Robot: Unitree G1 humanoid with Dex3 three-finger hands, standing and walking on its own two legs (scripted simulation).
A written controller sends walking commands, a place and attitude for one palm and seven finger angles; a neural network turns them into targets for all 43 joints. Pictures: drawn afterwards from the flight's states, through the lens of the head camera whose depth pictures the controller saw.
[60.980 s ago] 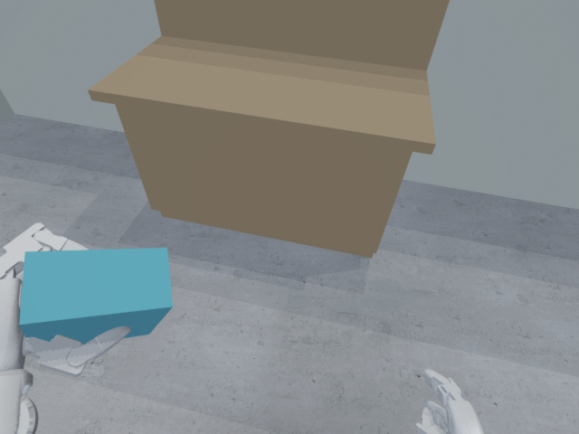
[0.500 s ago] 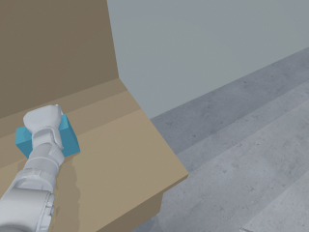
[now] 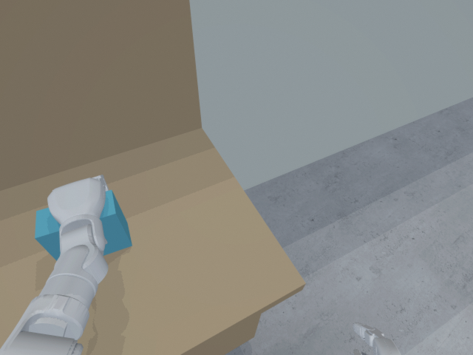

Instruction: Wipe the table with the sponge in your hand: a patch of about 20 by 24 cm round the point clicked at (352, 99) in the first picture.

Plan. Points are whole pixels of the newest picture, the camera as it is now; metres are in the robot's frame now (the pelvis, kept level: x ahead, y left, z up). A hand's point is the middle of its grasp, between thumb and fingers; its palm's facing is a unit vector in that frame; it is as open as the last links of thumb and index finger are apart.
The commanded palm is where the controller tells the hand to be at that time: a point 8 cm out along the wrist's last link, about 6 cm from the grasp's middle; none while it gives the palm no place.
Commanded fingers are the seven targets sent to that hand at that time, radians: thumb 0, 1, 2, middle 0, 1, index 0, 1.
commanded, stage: wipe back along the first lane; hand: left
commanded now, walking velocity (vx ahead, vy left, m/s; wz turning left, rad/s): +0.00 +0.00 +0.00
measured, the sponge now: (91, 234) +0.34 +0.32 -0.04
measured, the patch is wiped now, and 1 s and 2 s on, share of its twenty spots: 1.00 1.00 1.00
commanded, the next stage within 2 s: lift the sponge slowly off the table in 1.44 s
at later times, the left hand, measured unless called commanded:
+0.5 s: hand (89, 244) +0.29 +0.29 +0.01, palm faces -0.03 -0.06 -1.00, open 10.0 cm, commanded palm +0.25 +0.26 +0.04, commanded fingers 0.00 0.10 1.30 -1.20 -1.60 -1.20 -1.60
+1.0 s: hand (95, 267) +0.25 +0.26 +0.01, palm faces -0.02 -0.07 -1.00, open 10.0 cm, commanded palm +0.20 +0.23 +0.04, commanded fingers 0.00 0.10 1.30 -1.20 -1.60 -1.20 -1.60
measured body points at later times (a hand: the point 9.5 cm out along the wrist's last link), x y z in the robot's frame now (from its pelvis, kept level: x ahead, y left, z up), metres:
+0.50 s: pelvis -0.01 +0.00 +0.00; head +0.00 -0.01 +0.45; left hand +0.29 +0.28 +0.06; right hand +0.19 -0.23 -0.09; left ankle -0.04 +0.07 -0.73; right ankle -0.01 -0.13 -0.73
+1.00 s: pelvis -0.01 -0.01 +0.00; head -0.01 -0.03 +0.45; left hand +0.25 +0.26 +0.06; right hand +0.22 -0.23 -0.08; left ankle -0.04 +0.07 -0.73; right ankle -0.01 -0.13 -0.73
